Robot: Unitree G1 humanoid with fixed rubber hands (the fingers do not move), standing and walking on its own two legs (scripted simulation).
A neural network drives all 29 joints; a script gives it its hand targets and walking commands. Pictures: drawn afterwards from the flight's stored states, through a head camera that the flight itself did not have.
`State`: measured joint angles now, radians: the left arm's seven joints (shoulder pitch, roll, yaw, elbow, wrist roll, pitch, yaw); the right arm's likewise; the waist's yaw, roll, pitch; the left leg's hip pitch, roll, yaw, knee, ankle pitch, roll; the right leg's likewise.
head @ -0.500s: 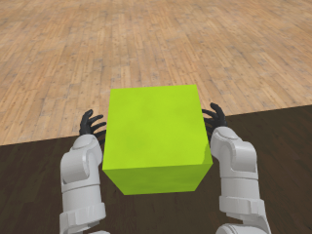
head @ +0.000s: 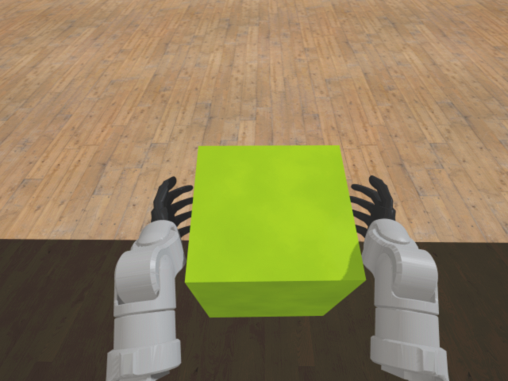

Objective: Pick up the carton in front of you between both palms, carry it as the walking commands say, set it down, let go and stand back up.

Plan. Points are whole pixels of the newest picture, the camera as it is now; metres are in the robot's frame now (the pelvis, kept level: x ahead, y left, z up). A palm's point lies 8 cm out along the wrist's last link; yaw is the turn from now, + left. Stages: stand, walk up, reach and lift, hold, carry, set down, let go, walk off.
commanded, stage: carry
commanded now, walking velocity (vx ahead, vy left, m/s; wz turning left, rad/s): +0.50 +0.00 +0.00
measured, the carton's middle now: (267, 240) +0.35 +0.02 +0.04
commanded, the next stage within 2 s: none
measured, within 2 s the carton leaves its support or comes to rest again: neither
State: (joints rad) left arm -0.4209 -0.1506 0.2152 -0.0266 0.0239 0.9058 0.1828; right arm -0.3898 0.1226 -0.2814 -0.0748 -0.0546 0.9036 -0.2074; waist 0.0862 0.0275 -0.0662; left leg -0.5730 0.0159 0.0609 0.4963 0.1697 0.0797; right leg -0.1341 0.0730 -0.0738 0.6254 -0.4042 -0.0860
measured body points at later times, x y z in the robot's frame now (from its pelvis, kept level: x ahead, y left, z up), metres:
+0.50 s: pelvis +0.31 +0.01 -0.05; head +0.33 +0.02 +0.40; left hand +0.66 +0.16 +0.04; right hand +0.64 -0.16 +0.04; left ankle +0.16 +0.07 -0.76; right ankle +0.46 -0.10 -0.76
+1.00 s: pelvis +0.62 +0.00 -0.10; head +0.65 -0.01 +0.35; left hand +0.95 +0.17 -0.02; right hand +0.97 -0.14 -0.02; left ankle +0.77 +0.13 -0.80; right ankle +0.50 -0.06 -0.81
